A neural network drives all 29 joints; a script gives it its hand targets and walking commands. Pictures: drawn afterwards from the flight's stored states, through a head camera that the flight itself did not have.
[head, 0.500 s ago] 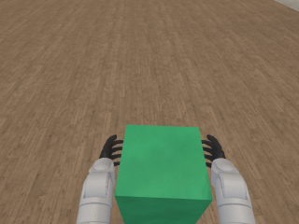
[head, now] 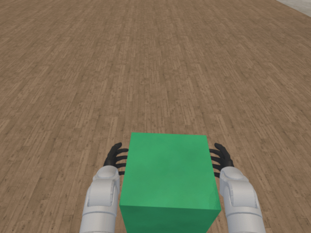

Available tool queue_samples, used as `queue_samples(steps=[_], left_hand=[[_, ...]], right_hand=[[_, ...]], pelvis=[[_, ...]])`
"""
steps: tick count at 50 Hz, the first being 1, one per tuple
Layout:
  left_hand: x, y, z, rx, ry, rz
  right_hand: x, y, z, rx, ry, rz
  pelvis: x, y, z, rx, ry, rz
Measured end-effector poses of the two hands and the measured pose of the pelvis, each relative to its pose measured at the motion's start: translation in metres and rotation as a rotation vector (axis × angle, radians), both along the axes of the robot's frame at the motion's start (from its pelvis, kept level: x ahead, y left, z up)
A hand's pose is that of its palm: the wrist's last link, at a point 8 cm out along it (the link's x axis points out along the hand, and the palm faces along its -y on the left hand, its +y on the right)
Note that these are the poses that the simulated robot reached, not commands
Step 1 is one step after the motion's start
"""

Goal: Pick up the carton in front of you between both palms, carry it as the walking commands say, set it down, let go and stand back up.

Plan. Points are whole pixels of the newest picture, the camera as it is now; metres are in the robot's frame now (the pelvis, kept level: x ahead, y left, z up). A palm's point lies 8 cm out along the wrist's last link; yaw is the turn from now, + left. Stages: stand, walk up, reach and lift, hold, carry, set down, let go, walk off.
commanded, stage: hold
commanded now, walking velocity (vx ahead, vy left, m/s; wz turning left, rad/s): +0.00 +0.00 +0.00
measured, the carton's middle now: (166, 188) +0.28 +0.00 -0.05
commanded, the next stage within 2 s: set down in 0.48 s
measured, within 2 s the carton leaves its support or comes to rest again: neither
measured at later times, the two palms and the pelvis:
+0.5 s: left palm (109, 174) +0.27 +0.14 +0.04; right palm (230, 177) +0.26 -0.15 +0.05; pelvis -0.03 +0.00 +0.00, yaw -1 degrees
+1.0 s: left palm (122, 178) +0.33 +0.14 -0.09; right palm (217, 184) +0.31 -0.16 -0.08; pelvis -0.03 +0.01 -0.03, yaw -1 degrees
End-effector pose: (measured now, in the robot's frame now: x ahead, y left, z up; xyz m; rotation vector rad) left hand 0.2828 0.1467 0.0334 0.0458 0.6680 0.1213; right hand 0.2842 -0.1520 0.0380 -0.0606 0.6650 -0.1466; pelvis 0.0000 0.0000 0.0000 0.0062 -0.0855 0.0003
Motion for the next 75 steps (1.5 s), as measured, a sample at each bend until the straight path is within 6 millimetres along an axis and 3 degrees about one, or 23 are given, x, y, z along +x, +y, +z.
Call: queue_samples(steps=[11, 20, 28, 37, 43, 50, 56, 75], left_hand=[[-0.018, 0.003, 0.008, -0.006, -0.011, 0.028], [-0.021, 0.000, 0.010, -0.014, -0.019, 0.013], [-0.012, -0.002, 0.012, -0.023, -0.022, -0.007], [0.016, -0.004, -0.002, -0.059, -0.002, 0.000], [0.036, -0.007, -0.041, -0.047, 0.029, -0.022], [0.043, -0.009, -0.121, -0.023, 0.036, -0.055], [0.052, -0.013, -0.181, -0.040, 0.003, -0.060], [0.098, -0.022, -0.278, -0.056, -0.002, -0.093]], right_hand=[[-0.011, 0.003, 0.007, 0.010, -0.011, 0.021], [-0.020, -0.001, 0.009, 0.015, -0.020, -0.004], [-0.019, -0.003, 0.012, 0.019, -0.024, -0.035], [0.003, -0.004, -0.003, 0.043, -0.008, -0.073], [0.020, -0.006, -0.040, 0.028, 0.023, -0.080], [0.025, -0.009, -0.117, 0.017, 0.031, -0.086], [0.030, -0.013, -0.176, 0.042, -0.004, -0.116], [0.062, -0.020, -0.271, 0.065, -0.015, -0.181]], pelvis=[[-0.019, -0.004, -0.002, -0.005, -0.050, 0.014], [-0.028, -0.003, -0.004, -0.005, -0.064, -0.003], [-0.026, 0.002, -0.004, -0.005, -0.063, -0.023], [-0.020, 0.007, -0.008, -0.003, -0.033, -0.029], [-0.021, 0.008, -0.015, -0.005, 0.078, -0.024], [-0.030, 0.006, -0.034, -0.011, 0.307, -0.011], [-0.038, 0.004, -0.065, -0.015, 0.510, -0.013], [-0.059, 0.004, -0.166, -0.019, 0.764, -0.024]])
